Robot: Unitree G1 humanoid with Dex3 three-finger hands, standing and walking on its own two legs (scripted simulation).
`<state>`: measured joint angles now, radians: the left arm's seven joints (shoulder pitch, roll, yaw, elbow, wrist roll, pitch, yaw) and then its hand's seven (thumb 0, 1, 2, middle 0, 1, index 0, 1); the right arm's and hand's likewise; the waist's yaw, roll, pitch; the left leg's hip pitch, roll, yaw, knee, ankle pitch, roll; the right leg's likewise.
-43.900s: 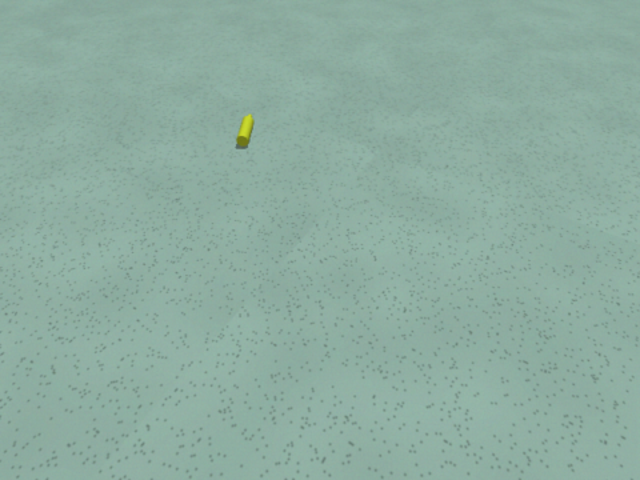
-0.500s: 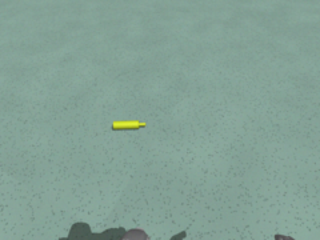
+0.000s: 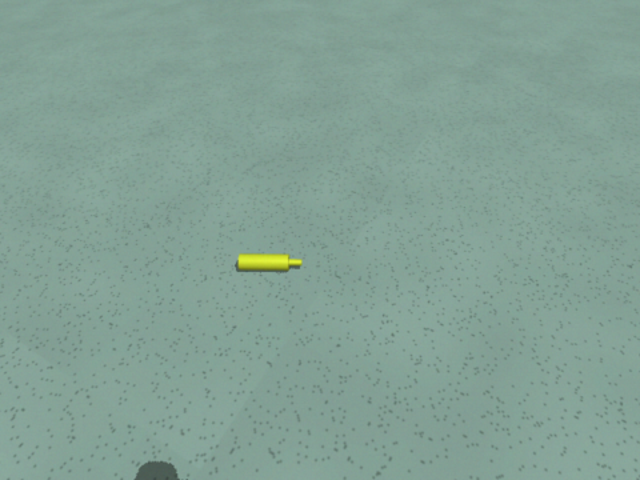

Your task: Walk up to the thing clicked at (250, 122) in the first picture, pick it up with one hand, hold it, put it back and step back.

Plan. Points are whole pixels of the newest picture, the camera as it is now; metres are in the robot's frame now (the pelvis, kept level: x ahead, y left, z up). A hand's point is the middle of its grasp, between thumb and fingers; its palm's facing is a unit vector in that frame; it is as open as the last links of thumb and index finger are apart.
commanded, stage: step back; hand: left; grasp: from above
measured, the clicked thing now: (270, 262) +1.04 +0.24 -0.73
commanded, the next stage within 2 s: stand in 0.50 s
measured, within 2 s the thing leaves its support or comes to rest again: neither
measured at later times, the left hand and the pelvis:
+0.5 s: hand out of the picture +0.12 +0.29 -0.15, palm faces +0.02 -0.94 -0.35, open 7.4 cm; pelvis +0.04 +0.02 +0.01, yaw +0 degrees
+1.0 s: hand out of the picture +0.10 +0.28 -0.14, palm faces -0.02 -0.94 -0.34, open 7.4 cm; pelvis +0.02 +0.03 +0.02, yaw +0 degrees
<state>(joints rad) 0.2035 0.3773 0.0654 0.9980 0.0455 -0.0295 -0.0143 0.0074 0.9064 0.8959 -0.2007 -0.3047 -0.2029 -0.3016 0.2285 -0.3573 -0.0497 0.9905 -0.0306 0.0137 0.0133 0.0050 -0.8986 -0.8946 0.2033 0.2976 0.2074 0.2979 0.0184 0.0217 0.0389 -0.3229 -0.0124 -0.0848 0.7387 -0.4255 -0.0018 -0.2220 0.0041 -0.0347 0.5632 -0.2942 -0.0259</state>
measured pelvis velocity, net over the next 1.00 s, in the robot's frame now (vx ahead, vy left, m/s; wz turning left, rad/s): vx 0.02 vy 0.03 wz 0.00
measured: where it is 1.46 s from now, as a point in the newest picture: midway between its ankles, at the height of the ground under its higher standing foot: outside the picture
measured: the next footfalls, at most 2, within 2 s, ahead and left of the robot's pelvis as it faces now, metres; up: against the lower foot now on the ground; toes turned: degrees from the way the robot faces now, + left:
none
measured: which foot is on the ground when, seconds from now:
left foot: down 0.00-1.00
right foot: down 0.00-1.00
